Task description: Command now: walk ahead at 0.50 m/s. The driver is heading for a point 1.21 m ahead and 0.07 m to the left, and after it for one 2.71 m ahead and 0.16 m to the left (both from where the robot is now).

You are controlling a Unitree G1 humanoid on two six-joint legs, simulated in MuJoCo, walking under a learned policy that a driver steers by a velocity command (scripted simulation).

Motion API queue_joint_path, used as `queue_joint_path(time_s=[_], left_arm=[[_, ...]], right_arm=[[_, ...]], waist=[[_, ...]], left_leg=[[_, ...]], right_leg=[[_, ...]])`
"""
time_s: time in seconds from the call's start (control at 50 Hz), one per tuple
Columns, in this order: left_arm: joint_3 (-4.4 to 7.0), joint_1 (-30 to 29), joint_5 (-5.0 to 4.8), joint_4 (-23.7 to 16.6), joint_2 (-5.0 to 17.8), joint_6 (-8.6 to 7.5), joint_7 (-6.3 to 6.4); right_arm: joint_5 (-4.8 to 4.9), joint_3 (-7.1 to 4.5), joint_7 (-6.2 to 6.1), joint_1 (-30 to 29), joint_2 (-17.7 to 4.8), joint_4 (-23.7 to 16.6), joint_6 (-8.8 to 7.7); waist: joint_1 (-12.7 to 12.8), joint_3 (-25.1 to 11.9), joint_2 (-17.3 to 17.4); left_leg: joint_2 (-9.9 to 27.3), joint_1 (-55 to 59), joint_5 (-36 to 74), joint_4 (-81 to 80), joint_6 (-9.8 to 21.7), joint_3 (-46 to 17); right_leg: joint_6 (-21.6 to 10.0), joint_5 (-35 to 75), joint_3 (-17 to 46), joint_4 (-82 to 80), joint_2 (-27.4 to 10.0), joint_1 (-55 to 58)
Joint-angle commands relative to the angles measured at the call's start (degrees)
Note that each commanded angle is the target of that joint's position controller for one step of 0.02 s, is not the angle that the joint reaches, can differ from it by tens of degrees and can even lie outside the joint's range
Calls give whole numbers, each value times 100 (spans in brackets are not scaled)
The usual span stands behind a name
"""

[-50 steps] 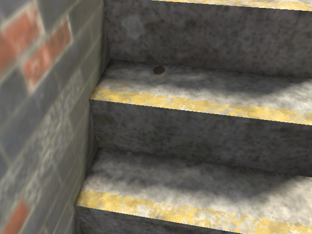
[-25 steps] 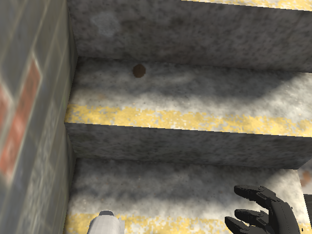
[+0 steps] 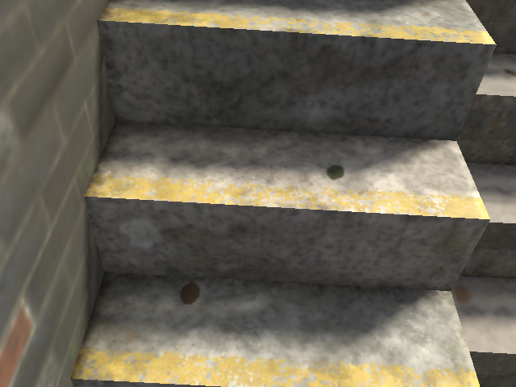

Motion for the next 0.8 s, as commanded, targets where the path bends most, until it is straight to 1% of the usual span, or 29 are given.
queue_joint_path(time_s=[0.02, 0.04, 0.06, 0.08, 0.1, 0.12, 0.14, 0.16, 0.18, 0.2, 0.24, 0.28, 0.34, 0.42, 0.44, 0.46, 0.48, 0.5, 0.52, 0.54, 0.56, 0.58, 0.6, 0.62, 0.64, 0.66, 0.72, 0.76, 0.8], left_arm=[[-151, 321, -279, -494, -213, -315, -109], [-44, 700, -192, -272, -60, -543, -120], [-3, 755, -118, 67, -51, -710, -132], [-14, 787, 32, 141, -34, -807, -166], [-82, 478, 93, 41, 132, -863, -165], [357, 1993, -71, 165, 1777, -811, 88], [216, 1806, 180, 132, 1067, -880, 167], [7, 1182, 262, 45, 772, -968, 180], [154, 1063, 348, 247, 1053, -1106, 91], [199, 1509, 284, 344, 1095, -1194, 93], [134, 1982, 172, 604, 549, -1265, 232], [143, 1674, 183, 570, 357, -1412, 352], [278, 1357, 168, 555, 765, -1518, 367], [224, 1317, 182, 814, 776, -1349, 352], [55, 516, -42, 737, 632, -1302, 385], [52, 474, -305, 713, 909, -1332, 470], [148, 182, -553, 502, 1576, -1449, 488], [260, 710, -619, 625, 1749, -1507, 342], [320, 1286, -701, 636, 1604, -1570, 171], [466, 1427, -752, 654, 1924, -1625, 28], [368, 1199, -289, 530, 1186, -1568, -129], [170, 407, -155, 229, 57, -1482, -39], [-36, -367, 108, -274, -755, -1409, 101], [-122, -361, 256, -625, -903, -1231, 120], [-266, -379, 363, -813, -1023, -1078, 64], [-306, -196, 430, -809, -807, -928, 49], [-353, -223, 169, -755, -508, -666, 216], [-320, -185, -37, -575, -359, -595, 254], [-263, -362, 3, -606, -212, -557, 206]], right_arm=[[157, -208, -199, -260, -1176, -356, 144], [36, -181, -40, -299, -988, -372, 340], [-94, -98, -35, 341, -542, -260, 494], [-162, -39, -50, 680, -408, -384, 498], [-35, 198, 93, 1271, 503, -484, 326], [12, 143, 251, 473, 242, -914, 208], [19, 61, 259, -156, 192, -1002, 51], [32, 68, 345, -1245, 193, -1244, 74], [9, 121, 324, -2133, 195, -1599, 92], [-19, 101, 344, -2489, 145, -1768, 53], [-30, 82, 411, -1970, 102, -1781, 166], [-92, 51, 356, -2612, 87, -2248, 375], [-57, 42, 300, -2409, 143, -2469, 610], [-77, 216, 356, -2915, 380, -2943, 744], [-56, 447, 403, -2346, 559, -2821, 734], [59, 511, 403, -1813, 504, -2603, 745], [289, 348, 367, -735, 123, -2152, 753], [224, 374, 349, -272, 231, -1808, 656], [72, 278, 253, -609, 107, -1863, 641], [-111, 85, 129, 156, -119, -1573, 770], [-76, -98, 35, 46, -512, -1131, 832], [-306, -147, 220, 130, -447, -924, 737], [-483, -42, 221, -159, -182, -830, 661], [-491, -26, 149, -532, -174, -818, 674], [-401, 88, 146, -908, 126, -582, 630], [-359, 208, 180, -1029, 493, -252, 547], [-304, 286, 201, -482, 490, 12, 260], [-188, 205, 109, 54, 203, 194, 209], [-115, 130, 99, 99, 2, 184, 79]], waist=[[133, 429, 1882], [207, 523, 784], [-146, 668, 81], [-337, 648, -171], [-973, 318, -1646], [134, -808, -4285], [321, -304, -2829], [101, 587, -1980], [85, 965, -1506], [266, 795, -1486], [-50, 215, -1379], [-184, 611, -996], [-484, 734, -680], [-518, 975, -354], [-1165, 702, -63], [-1281, 80, -550], [-1655, -1094, -1038], [-1314, -1661, -1557], [-949, -2112, -1035], [-1287, -2639, -657], [-925, -2920, 1022], [-1030, -2386, 1084], [-723, -1519, 582], [-462, -831, 745], [-81, 135, 671], [267, 378, 673], [83, 809, 435], [-85, 612, 538], [-92, 569, 515]], left_leg=[[502, -661, -2269, -1677, 1111, -108], [22, 146, -1969, -549, 1113, 247], [-257, 601, -447, 990, 1213, 319], [-223, 277, 853, 2552, 1251, 199], [-638, -1588, -370, 4141, 898, -157], [-1633, -3093, -1172, 5535, 476, -123], [-1940, -3141, -542, 7566, 184, -1183], [-1924, -3936, 48, 8511, 214, -1417], [-2083, -4865, -27, 9492, 444, -1208], [-2104, -5545, -316, 9949, 645, -1269], [-1935, -5598, -492, 10439, 922, -1351], [-2103, -6405, -956, 11226, 844, -1318], [-2133, -6487, -1435, 11345, 1012, -1129], [-1785, -6164, -1586, 10405, 1061, -186], [-1605, -3731, -1320, 7097, 1247, 322], [-2012, -1676, -893, 5769, 1215, 757], [-2311, -301, -381, 5541, 923, 776], [-2259, 179, -759, 4690, 901, 139], [-2251, 839, -912, 3691, 1124, -753], [-1909, 1163, -1486, 2400, 1199, -1953], [-1301, 1055, -1994, 1675, 1525, -3079], [-1064, 588, -1940, 2035, 1305, -2927], [-1308, -146, -1474, 2187, 896, -2004], [-918, -1221, -2643, 1264, 495, -2674], [-937, -2207, -3091, 941, 438, -2821], [-1166, -2392, -3004, 1069, 699, -2502], [-867, -2525, -2673, 433, 1010, -2156], [-635, -2466, -2680, -29, 1209, -2264], [-566, -2389, -2978, -425, 1241, -2448]], right_leg=[[-460, -444, -295, -3749, -277, 2306], [-509, -292, -496, -5389, 104, 2272], [-405, -213, -930, -6828, 557, 2699], [-70, -288, -721, -6924, 636, 3108], [507, 2926, 155, -5048, 105, 4020], [-280, 3696, 2712, -6547, -1101, 5236], [-833, 3081, 3606, -7066, -1458, 4317], [-833, 2033, 2556, -6463, -1440, 3825], [-724, 2557, 2070, -6055, -1341, 4047], [-677, 2933, 1940, -5945, -1463, 4738], [-404, 1482, 1921, -6328, -1582, 5240], [-700, 2340, 1892, -6699, -1656, 5341], [-608, 2006, 1027, -7355, -1583, 5061], [-435, 4176, -109, -8161, -1256, 4710], [55, 6377, -1231, -8332, -538, 3558], [-324, 9061, -919, -8162, -555, 2832], [-568, 11694, -642, -7241, -664, 3278], [-396, 11913, -161, -6266, -845, 3832], [-163, 11315, 246, -4940, -546, 3476], [-27, 8363, 537, -3416, -309, 3446], [139, 2277, 715, -1047, 752, 2856], [293, 1481, 1692, 1655, 1563, 1672], [100, 1530, 2112, 2775, 1756, 540], [-4, 1647, 1986, 2926, 1856, -266], [-92, 1714, 1766, 3009, 1642, -640], [-83, 1679, 1624, 3026, 1561, -756], [209, 1129, 1195, 3380, 1422, -1722], [284, 1052, 538, 3886, 1334, -1803], [239, 1166, 338, 3956, 1061, -1986]])
Velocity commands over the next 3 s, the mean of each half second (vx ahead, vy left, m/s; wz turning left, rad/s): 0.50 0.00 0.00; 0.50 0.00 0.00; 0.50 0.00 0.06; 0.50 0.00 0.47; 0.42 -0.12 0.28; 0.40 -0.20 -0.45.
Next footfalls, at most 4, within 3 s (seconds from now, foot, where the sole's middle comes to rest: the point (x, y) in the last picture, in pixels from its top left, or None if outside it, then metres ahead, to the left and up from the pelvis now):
0.08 right None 0.06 -0.22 -0.77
0.56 left None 0.29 0.05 -0.56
1.34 right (454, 385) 0.44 -0.29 -0.34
1.92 left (309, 216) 0.61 -0.01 -0.13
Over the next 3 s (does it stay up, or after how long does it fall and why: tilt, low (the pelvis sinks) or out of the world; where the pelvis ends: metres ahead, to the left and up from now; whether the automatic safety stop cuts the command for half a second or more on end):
stays up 0.81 0.11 0.77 its command is cut before an obstacle after 2.3 s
